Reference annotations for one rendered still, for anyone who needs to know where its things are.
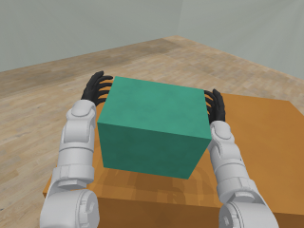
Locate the left robot hand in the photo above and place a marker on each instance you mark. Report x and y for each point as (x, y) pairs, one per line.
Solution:
(92, 90)

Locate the right robot upper arm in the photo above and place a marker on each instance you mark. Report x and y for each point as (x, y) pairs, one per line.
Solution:
(235, 214)

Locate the pedestal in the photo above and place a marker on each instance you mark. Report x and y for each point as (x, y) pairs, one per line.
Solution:
(269, 134)

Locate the carton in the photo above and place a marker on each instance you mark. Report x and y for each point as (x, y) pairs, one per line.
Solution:
(153, 128)

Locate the left robot upper arm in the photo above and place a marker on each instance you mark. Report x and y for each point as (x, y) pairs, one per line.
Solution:
(71, 209)

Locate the robot right forearm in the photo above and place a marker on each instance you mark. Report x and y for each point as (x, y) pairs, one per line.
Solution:
(232, 178)

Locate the right robot hand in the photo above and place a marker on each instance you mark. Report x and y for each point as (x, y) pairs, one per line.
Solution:
(217, 108)

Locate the robot left forearm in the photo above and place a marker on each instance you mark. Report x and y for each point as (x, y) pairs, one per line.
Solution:
(74, 166)

